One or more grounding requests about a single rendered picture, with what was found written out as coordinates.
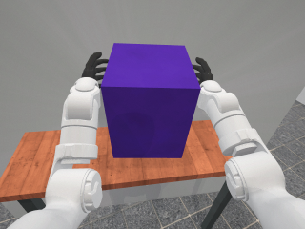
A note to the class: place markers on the robot right hand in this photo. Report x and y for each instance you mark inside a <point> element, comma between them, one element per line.
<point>204,71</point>

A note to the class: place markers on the table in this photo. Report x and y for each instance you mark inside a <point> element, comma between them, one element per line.
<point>26,177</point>

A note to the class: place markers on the robot left hand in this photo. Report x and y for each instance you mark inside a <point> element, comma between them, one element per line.
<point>90,67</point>

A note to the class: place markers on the carton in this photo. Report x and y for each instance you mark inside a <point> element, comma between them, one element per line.
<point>150,92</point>

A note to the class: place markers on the robot left forearm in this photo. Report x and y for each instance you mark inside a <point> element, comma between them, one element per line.
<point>78,127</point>

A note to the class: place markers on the left robot upper arm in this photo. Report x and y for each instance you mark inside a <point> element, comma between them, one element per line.
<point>71,195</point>

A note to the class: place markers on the right robot upper arm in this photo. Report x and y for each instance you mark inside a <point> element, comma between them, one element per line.
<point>256,179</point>

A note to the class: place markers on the robot right forearm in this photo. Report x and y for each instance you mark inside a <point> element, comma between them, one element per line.
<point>236,136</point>

